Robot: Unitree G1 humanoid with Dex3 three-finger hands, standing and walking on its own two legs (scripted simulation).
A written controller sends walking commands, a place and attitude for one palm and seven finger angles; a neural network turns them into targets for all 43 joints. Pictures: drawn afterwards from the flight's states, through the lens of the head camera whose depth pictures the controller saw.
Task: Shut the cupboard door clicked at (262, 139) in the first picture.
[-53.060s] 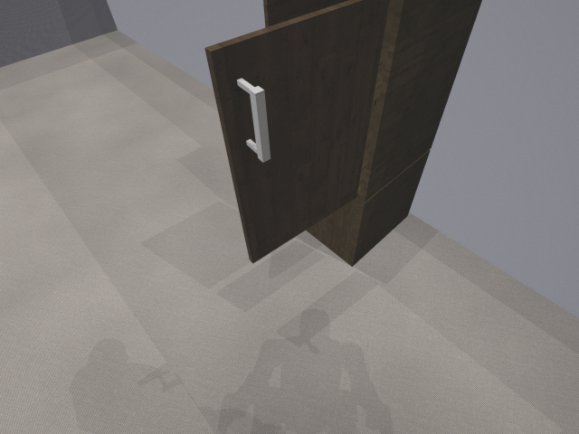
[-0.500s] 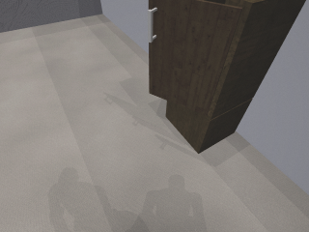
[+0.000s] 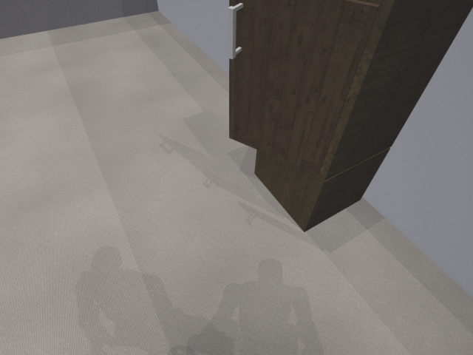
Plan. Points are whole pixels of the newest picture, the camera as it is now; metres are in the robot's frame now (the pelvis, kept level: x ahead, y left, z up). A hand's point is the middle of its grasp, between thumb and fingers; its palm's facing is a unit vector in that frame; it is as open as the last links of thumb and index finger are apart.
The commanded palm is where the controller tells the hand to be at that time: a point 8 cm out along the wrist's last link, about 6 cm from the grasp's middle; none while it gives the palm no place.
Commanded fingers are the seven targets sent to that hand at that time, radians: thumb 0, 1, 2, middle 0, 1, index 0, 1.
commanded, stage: walk to a spot facing it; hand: left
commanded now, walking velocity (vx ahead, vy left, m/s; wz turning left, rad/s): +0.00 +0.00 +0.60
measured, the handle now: (235, 31) +0.96 +0.04 +0.11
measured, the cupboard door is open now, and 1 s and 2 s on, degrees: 28 28 28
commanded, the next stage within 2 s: turn to face it in 1.60 s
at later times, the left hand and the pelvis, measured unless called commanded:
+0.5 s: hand out of the picture +0.03 +0.25 -0.17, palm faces +0.30 -0.92 -0.25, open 7.4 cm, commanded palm none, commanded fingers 0.00 0.90 0.90 -0.20 -0.30 -0.20 -0.30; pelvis -0.01 +0.02 +0.00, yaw +16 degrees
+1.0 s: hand out of the picture -0.06 +0.14 -0.15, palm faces +0.61 -0.74 -0.28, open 7.4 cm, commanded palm none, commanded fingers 0.00 0.90 0.90 -0.20 -0.30 -0.20 -0.30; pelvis +0.04 -0.03 +0.00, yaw +38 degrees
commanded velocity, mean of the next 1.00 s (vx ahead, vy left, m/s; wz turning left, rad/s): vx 0.09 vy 0.00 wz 0.60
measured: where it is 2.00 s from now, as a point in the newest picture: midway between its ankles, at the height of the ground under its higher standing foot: outside the picture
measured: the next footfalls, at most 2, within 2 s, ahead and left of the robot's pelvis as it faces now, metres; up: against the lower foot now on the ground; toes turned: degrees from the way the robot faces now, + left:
right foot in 0.72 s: +0.07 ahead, -0.13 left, +0.00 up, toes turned +27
left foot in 1.24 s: +0.06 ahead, +0.18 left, +0.00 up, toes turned +53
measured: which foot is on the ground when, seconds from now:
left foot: down 0.00-0.72, up 0.74-1.00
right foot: down 0.00-0.24, up 0.26-0.70, down 0.72-1.00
